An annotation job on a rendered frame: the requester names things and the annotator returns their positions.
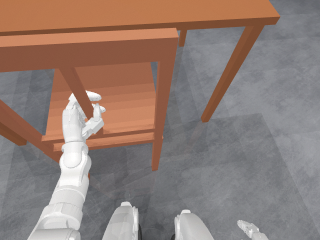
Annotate table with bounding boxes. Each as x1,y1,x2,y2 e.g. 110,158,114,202
0,0,281,146

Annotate robot left forearm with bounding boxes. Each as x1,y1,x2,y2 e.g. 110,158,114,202
27,141,92,240

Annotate left robot thigh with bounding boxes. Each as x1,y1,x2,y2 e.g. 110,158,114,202
102,205,139,240

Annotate chair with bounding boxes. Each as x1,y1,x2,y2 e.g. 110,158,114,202
0,28,179,180

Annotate left robot upper arm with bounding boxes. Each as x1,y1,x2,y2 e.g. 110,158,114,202
29,228,81,240

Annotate robot thigh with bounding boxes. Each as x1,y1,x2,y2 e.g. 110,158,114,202
102,205,139,240
174,213,214,240

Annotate robot left hand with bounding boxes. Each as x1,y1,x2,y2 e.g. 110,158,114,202
62,91,106,143

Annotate right robot thigh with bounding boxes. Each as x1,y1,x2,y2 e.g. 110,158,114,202
174,213,214,240

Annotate robot right hand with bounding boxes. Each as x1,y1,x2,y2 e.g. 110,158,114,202
237,220,268,240

